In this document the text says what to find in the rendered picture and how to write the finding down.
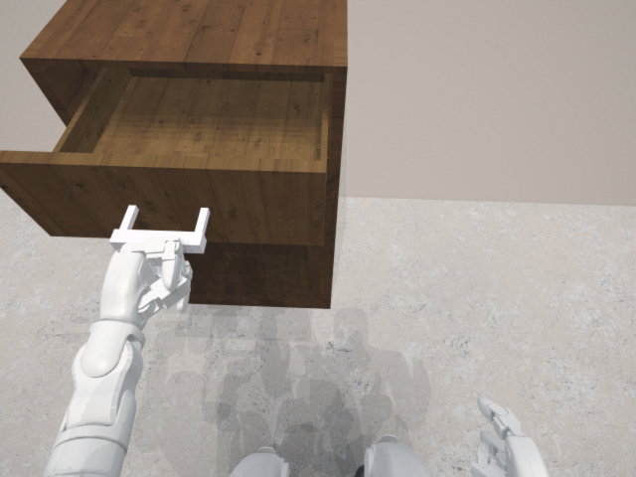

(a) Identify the handle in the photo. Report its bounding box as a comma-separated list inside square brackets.
[109, 205, 210, 253]

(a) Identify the drawer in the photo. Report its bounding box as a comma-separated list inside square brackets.
[0, 68, 330, 245]

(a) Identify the right robot thigh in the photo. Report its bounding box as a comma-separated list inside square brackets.
[364, 442, 432, 477]

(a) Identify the robot left hand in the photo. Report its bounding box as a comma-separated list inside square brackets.
[99, 236, 193, 331]

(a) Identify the robot right hand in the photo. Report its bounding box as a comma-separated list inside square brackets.
[471, 397, 550, 477]

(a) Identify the cabinet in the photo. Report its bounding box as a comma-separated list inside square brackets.
[19, 0, 348, 309]

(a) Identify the left robot thigh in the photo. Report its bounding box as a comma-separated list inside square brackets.
[229, 453, 289, 477]

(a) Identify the left robot forearm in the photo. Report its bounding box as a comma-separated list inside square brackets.
[43, 319, 146, 477]

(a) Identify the robot thigh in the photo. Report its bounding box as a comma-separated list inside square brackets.
[229, 453, 289, 477]
[364, 442, 432, 477]

